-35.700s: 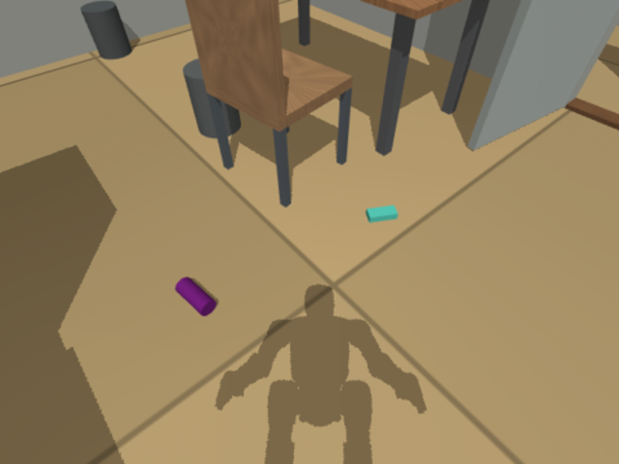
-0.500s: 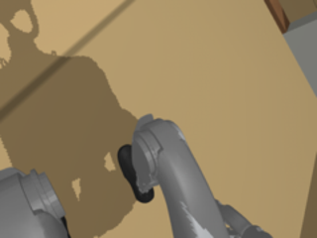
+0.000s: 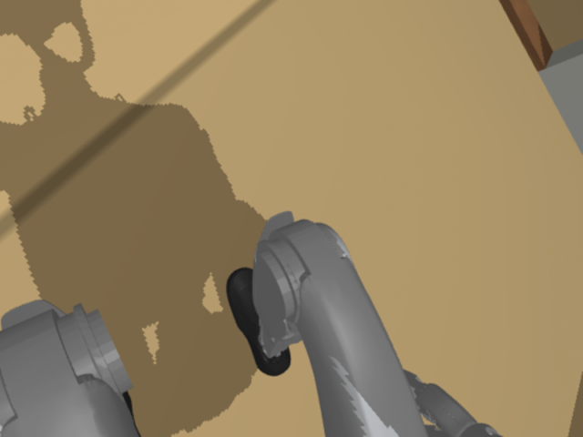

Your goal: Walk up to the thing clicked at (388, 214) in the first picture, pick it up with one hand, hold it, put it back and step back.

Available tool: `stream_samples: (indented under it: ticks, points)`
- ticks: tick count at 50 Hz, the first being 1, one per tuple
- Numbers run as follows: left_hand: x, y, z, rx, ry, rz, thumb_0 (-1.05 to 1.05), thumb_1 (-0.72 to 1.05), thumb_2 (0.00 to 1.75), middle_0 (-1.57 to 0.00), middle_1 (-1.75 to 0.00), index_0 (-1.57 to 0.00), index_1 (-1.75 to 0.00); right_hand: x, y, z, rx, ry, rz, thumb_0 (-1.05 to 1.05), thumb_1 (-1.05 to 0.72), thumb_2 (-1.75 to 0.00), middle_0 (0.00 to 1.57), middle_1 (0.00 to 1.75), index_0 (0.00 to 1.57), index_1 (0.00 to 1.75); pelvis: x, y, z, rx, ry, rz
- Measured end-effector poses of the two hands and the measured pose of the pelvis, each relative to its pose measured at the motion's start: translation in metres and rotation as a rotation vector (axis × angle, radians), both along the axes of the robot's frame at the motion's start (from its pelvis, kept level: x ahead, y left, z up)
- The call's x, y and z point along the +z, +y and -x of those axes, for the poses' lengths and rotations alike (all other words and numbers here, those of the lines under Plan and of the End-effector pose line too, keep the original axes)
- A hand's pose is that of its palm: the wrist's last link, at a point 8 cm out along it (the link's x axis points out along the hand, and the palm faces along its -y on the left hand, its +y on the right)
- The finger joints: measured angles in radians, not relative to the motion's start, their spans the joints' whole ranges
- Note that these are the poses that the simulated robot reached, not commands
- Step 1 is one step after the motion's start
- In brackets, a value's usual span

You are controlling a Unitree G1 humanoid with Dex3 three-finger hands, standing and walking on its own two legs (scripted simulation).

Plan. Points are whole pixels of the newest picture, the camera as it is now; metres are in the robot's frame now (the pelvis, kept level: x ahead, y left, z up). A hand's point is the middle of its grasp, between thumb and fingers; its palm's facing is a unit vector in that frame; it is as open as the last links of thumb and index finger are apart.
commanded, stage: settle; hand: left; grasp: from above
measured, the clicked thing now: out of the picture +0.48 +0.35 -0.28
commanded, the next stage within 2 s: lift in 0.54 s
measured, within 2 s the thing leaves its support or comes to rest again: neither
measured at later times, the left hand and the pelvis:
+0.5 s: hand out of the picture +0.46 +0.35 -0.15, palm faces -0.45 -0.08 -0.89, open 8.4 cm; pelvis +0.00 +0.00 +0.02, yaw +5 degrees
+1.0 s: hand out of the picture +0.43 +0.35 -0.09, palm faces -0.49 -0.12 -0.87, open 8.4 cm; pelvis -0.01 +0.00 +0.06, yaw +8 degrees
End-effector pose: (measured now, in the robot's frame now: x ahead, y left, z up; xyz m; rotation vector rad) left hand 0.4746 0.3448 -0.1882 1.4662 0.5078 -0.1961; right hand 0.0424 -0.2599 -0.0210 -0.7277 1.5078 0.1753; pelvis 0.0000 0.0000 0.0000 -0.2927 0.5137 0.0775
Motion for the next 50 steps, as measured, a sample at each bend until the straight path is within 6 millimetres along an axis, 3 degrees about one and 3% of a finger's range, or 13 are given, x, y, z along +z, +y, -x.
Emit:
stream_samples:
  ticks: [20,26,41,50]
  points:
    - [0.078,0.009,0.009,-0.026,0.022,-0.019,0.0,0.28,0.06,-0.94,-0.17,-0.96,-0.14,-0.016,-0.002,-0.058,-0.032,-0.155,-0.054,0.0,-0.91,-0.9,0.2,0.3,0.2,0.3,0.016,-0.001,0.001,0.045,0.068,-0.034]
    - [0.094,0.007,0.008,-0.034,0.02,-0.022,0.0,0.27,0.09,-0.94,-0.18,-0.96,-0.15,-0.017,-0.003,-0.054,-0.066,-0.16,-0.048,0.0,-0.91,-0.9,0.2,0.3,0.2,0.3,0.02,-0.002,0.004,0.053,0.075,-0.045]
    - [0.123,0.004,0.015,-0.017,0.042,-0.007,0.0,0.27,0.17,-0.89,-0.23,-0.91,-0.21,-0.009,-0.013,-0.019,-0.18,-0.094,-0.002,0.01,-0.92,-0.9,0.2,0.3,0.2,0.3,0.035,-0.005,0.008,0.062,0.101,-0.066]
    - [0.154,0.006,0.037,-0.023,0.065,0.021,0.0,0.28,0.22,-0.86,-0.28,-0.87,-0.25,0.004,-0.014,-0.028,-0.226,-0.108,0.0,0.01,-0.92,-0.9,0.2,0.3,0.2,0.3,0.058,-0.003,0.007,0.075,0.124,-0.084]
